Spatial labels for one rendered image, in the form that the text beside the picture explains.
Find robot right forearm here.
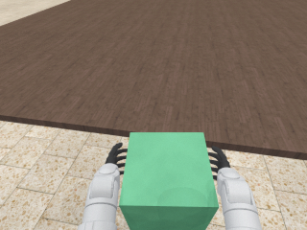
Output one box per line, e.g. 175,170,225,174
217,167,262,230

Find robot right hand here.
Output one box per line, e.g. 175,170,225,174
208,146,231,180

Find robot left hand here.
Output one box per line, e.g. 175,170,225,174
105,142,128,175

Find carton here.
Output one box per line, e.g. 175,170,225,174
119,132,220,230

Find robot left forearm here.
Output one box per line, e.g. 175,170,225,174
77,163,120,230

